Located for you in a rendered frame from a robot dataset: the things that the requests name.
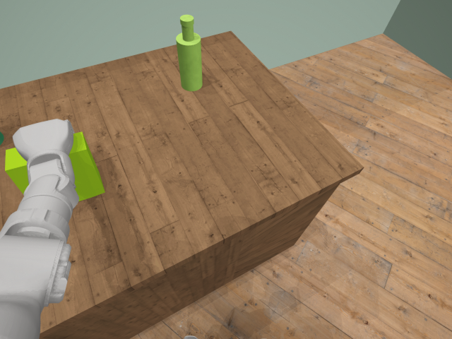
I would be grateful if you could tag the sponge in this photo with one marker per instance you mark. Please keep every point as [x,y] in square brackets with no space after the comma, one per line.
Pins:
[87,177]

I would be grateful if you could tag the robot left forearm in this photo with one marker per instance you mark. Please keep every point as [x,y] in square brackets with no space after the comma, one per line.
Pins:
[48,201]

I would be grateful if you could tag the table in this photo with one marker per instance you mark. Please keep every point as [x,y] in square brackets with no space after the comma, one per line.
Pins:
[200,186]

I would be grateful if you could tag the left robot hand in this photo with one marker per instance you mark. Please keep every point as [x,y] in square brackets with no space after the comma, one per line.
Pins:
[54,134]

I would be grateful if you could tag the left robot upper arm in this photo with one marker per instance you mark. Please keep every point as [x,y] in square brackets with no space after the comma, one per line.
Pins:
[33,273]

